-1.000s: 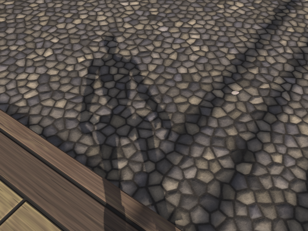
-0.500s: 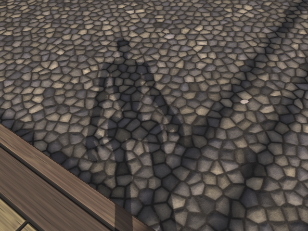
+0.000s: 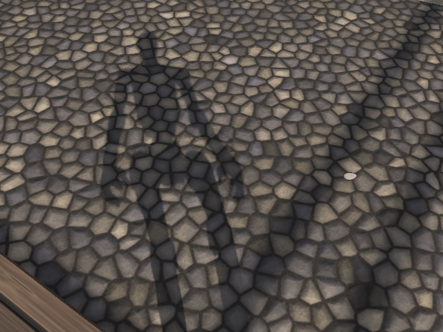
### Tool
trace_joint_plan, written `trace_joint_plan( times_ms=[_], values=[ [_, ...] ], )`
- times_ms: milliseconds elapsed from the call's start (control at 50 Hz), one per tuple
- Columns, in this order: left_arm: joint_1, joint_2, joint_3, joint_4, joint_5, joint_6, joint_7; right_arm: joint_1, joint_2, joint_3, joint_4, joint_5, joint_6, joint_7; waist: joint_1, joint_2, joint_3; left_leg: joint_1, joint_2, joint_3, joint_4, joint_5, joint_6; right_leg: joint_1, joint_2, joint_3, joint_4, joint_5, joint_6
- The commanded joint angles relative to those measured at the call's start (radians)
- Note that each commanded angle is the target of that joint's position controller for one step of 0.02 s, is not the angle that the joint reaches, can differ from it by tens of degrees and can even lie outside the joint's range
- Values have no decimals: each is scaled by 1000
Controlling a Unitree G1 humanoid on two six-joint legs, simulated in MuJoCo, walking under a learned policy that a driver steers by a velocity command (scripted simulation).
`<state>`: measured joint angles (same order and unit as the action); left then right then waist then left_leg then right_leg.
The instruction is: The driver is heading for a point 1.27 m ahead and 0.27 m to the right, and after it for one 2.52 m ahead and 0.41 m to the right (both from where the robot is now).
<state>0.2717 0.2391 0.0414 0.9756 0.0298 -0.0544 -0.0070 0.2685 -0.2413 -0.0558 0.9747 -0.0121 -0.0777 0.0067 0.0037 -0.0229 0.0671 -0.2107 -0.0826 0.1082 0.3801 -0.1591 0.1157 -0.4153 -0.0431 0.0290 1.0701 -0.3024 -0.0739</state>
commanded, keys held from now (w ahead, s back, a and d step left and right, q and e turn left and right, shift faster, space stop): w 1.00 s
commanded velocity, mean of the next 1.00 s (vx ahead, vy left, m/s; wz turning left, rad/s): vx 0.50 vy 0.00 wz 0.00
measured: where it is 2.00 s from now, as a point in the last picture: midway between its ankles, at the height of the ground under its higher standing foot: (250, 181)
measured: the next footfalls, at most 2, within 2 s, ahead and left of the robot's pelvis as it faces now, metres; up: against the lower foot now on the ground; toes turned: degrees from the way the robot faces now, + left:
right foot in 0.48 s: +0.46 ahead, -0.16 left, -0.11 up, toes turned -4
left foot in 0.94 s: +0.71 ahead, +0.05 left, -0.11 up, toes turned +5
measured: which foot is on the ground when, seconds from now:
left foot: down 0.00-0.50, up 0.52-0.92, down 0.94-1.00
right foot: up 0.00-0.46, down 0.48-0.94, up 0.96-1.00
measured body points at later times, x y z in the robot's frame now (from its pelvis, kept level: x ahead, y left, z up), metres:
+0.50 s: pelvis +0.31 -0.05 -0.10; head +0.34 -0.07 +0.35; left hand +0.53 +0.16 -0.20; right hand +0.18 -0.28 -0.24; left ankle +0.04 +0.05 -0.72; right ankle +0.43 -0.15 -0.84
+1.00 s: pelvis +0.59 -0.03 -0.13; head +0.61 -0.01 +0.32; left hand +0.54 +0.21 -0.28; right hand +0.77 -0.26 -0.23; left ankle +0.67 +0.05 -0.85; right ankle +0.44 -0.15 -0.81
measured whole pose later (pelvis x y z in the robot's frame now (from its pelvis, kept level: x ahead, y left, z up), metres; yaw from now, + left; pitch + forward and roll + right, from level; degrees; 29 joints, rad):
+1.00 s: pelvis +0.59 -0.03 -0.13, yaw +1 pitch +1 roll -2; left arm 0.41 0.20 0.05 1.04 0.02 -0.07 -0.01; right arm 0.06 -0.20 -0.04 0.87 -0.04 -0.09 0.02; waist 0.05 -0.01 0.03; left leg -0.42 0.01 0.09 0.59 -0.18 0.09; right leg -0.15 0.01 -0.04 0.83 -0.48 -0.05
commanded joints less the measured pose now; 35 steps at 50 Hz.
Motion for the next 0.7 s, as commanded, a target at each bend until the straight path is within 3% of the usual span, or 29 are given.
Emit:
trace_joint_plan(
  times_ms=[20,40,80,120,140,180,240,300,360,400,440,460,480,500,520,540,560,580,600,620,640,660,700],
  values=[
    [45,37,9,-35,18,30,-15,50,-97,-17,-18,8,-30,-5,30,67,-26,20,280,-255,-249,194,113,-49,-43,-6,-84,55,26],
    [-1,31,6,-53,22,35,-19,70,-103,-18,-7,7,-26,-6,26,71,-16,25,272,-235,-254,211,111,-77,-47,-21,-116,100,35],
    [-78,48,14,-81,2,31,-25,103,-97,-14,5,2,-35,-3,11,75,8,39,239,-201,-253,212,98,-138,-41,-29,-175,281,39],
    [-132,71,24,-98,-2,22,-26,162,-88,-10,35,7,-41,-9,-5,83,4,145,258,-222,-225,236,91,-237,-61,17,-234,368,33],
    [-149,71,24,-107,-6,19,-28,162,-89,-9,34,8,-42,-13,-2,58,11,135,235,-200,-224,202,87,-236,-52,5,-306,415,33],
    [-202,59,19,-123,6,14,-33,167,-74,-3,42,5,-40,-20,-16,73,12,142,224,-182,-177,162,77,-221,-51,1,-381,535,31],
    [-255,68,22,-146,9,14,-37,218,-71,-1,54,-13,-38,-34,-45,59,28,186,259,-214,-76,133,104,-270,-66,19,-423,576,27],
    [-354,68,19,-195,11,11,-46,274,-72,-1,60,-35,-35,-50,-104,34,71,235,268,-246,25,88,112,-343,-64,10,-503,561,31],
    [-433,37,7,-238,-8,-3,-58,322,-73,-1,67,-46,-27,-65,-156,28,95,248,261,-264,110,56,104,-321,-65,-10,-618,590,33],
    [-419,32,3,-232,-9,-13,-66,327,-59,2,67,-42,-21,-72,-168,-2,107,210,239,-248,165,80,84,-217,-62,-19,-702,630,22],
    [-331,51,11,-192,-6,-14,-55,328,-64,4,75,-37,-12,-67,-145,6,86,186,236,-240,272,219,79,-65,-49,-47,-734,582,-1],
    [-211,81,25,-148,2,-15,-42,329,-81,2,76,-40,-6,-59,-99,-11,30,184,221,-230,417,346,79,58,-24,-72,-726,517,-18],
    [-9,99,36,-71,16,-25,-29,307,-96,-1,76,-29,-3,-53,-3,-47,-72,127,167,-177,661,378,60,290,9,-128,-759,569,-29],
    [156,158,53,-16,36,-34,-27,334,-70,-1,91,-4,-4,-45,62,-90,-181,-101,99,-122,966,46,32,604,-63,-89,-639,762,-48],
    [287,207,69,-4,27,-33,-35,464,-14,-3,102,58,-7,-55,62,-279,-449,-442,13,-112,1476,-702,-29,1052,-372,199,-296,1213,-183],
    [324,217,79,-18,-27,-16,-39,374,-115,-13,55,83,-12,-66,163,-192,-598,-641,17,-184,1584,-608,-28,1123,-472,461,-440,789,-307],
    [249,186,69,-34,-8,2,-11,192,-102,-14,6,55,-14,-63,146,-101,-451,-753,79,-128,1520,-458,-43,957,-422,453,-628,328,-278],
    [112,107,48,-46,3,8,10,57,-83,-5,-21,18,-16,-44,116,26,-219,-740,110,-95,1372,-322,-46,688,-326,339,-740,257,-214],
    [113,121,48,-30,9,1,27,60,-47,-2,-36,-5,-4,-29,74,-36,-173,-683,122,-107,1336,-297,-54,542,-356,344,-744,362,-243],
    [124,94,40,-15,3,-11,26,82,-28,2,-24,-44,18,-19,37,8,-127,-605,151,-125,1313,-306,-45,388,-339,327,-756,400,-239],
    [103,76,30,-16,-3,-26,16,111,1,6,-18,-49,37,-9,-14,31,-83,-541,177,-136,1197,-293,-45,253,-307,270,-793,341,-215],
    [69,55,23,-3,-2,-45,8,78,16,8,-33,-38,43,-3,-39,21,-36,-540,185,-146,1078,-197,-49,191,-251,221,-831,315,-176],
    [45,77,25,7,-15,-67,6,-18,22,15,-90,-37,42,11,-67,-29,16,-467,197,-113,757,-20,-75,76,-173,105,-909,392,-150]
  ],
)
